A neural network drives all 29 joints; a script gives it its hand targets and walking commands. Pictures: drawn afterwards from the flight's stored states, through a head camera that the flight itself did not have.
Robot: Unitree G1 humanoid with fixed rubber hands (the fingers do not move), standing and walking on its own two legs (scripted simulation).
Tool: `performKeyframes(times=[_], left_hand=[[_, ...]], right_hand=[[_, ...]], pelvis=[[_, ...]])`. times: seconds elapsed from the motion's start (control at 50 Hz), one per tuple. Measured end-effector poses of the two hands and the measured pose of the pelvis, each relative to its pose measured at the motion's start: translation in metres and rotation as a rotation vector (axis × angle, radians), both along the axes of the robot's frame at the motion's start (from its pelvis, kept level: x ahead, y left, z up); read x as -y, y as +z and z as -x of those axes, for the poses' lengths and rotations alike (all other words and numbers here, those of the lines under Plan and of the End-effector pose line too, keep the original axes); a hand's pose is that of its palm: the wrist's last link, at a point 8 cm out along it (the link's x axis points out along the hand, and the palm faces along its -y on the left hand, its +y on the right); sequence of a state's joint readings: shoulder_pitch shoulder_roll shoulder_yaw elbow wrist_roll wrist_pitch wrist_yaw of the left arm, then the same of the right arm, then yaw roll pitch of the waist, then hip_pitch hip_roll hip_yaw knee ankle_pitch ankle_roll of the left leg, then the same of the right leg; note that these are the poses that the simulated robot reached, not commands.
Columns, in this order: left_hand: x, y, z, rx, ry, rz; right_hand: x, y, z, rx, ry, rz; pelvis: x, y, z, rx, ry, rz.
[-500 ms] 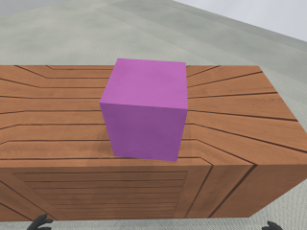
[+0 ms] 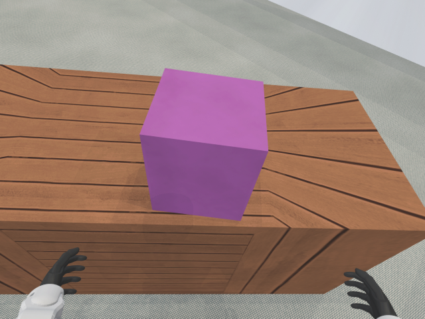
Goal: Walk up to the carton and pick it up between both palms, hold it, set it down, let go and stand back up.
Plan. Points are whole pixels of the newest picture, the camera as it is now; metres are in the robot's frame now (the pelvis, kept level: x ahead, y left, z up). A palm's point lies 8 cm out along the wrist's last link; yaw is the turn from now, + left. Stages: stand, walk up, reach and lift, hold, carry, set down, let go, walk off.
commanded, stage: reach and lift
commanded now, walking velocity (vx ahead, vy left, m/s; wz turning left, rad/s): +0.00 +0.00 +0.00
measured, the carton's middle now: (204, 149) +0.46 +0.02 +0.04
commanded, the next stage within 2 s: none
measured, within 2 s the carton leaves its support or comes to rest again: neither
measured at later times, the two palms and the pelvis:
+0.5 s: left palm (40, 309) +0.16 +0.28 -0.03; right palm (354, 316) +0.14 -0.24 -0.02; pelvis -0.01 -0.01 +0.01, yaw +0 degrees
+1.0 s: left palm (45, 269) +0.21 +0.27 +0.03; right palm (332, 292) +0.17 -0.19 +0.02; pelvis +0.00 +0.01 +0.02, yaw -1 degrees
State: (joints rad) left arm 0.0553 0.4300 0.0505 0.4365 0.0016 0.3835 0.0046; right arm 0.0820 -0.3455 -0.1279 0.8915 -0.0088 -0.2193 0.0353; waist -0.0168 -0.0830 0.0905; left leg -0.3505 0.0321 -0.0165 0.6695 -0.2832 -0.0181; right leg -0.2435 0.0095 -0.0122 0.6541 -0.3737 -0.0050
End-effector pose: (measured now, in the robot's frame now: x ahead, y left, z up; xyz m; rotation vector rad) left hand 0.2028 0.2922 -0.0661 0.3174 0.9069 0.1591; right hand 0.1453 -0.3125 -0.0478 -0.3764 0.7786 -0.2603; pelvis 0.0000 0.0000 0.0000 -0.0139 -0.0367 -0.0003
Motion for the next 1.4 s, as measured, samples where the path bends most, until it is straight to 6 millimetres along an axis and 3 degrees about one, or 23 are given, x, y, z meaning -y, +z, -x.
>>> performKeyframes(times=[0.14, 0.32, 0.48, 0.64, 0.8, 0.96, 1.24, 1.4], left_hand=[[-0.007, 0.004, 0.028, -0.006, 0.005, -0.013], [-0.001, 0.027, 0.031, 0.111, -0.042, -0.021], [0.009, 0.039, 0.039, 0.173, -0.079, 0.010], [0.021, 0.054, 0.020, 0.277, -0.129, 0.082], [0.016, 0.072, -0.001, 0.339, -0.168, 0.078], [0.019, 0.091, -0.007, 0.416, -0.180, 0.091], [0.035, 0.104, -0.025, 0.535, -0.242, 0.178], [0.038, 0.114, -0.036, 0.578, -0.237, 0.203]], right_hand=[[-0.016, 0.005, -0.008, 0.050, 0.017, -0.034], [-0.051, 0.003, -0.001, 0.136, 0.028, -0.128], [-0.070, 0.024, 0.006, 0.256, 0.028, -0.138], [-0.097, 0.053, 0.002, 0.325, 0.021, -0.130], [-0.114, 0.075, -0.013, 0.388, 0.000, -0.149], [-0.120, 0.069, -0.021, 0.403, -0.014, -0.227], [-0.150, 0.094, -0.040, 0.538, -0.015, -0.316], [-0.154, 0.105, -0.051, 0.564, -0.014, -0.324]], pelvis=[[-0.003, 0.006, -0.006, 0.018, 0.001, 0.004], [0.001, 0.012, 0.003, 0.041, 0.001, -0.001], [0.006, 0.015, 0.013, 0.076, 0.001, -0.008], [0.003, 0.015, 0.017, 0.090, 0.000, -0.009], [-0.011, 0.016, 0.012, 0.081, -0.016, -0.004], [-0.010, 0.018, 0.002, 0.058, -0.023, -0.007], [-0.004, 0.019, -0.013, 0.033, -0.023, -0.014], [-0.005, 0.019, -0.017, 0.029, -0.023, -0.014]])
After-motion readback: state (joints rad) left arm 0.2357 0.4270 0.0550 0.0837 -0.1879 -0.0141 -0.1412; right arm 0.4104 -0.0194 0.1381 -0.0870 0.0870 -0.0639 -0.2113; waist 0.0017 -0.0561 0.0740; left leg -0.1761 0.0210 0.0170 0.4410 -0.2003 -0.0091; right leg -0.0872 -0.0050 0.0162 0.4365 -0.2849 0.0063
